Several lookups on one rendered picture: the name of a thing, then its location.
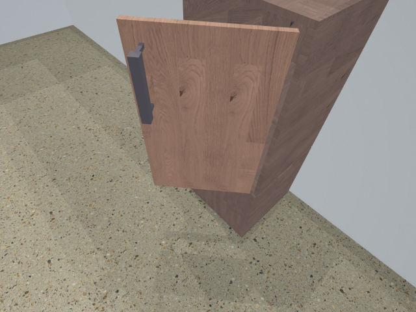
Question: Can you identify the handle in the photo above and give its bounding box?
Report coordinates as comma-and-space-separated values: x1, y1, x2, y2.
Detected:
127, 43, 154, 124

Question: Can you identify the cupboard door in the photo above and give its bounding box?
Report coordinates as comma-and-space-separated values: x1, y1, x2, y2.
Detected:
116, 15, 300, 194

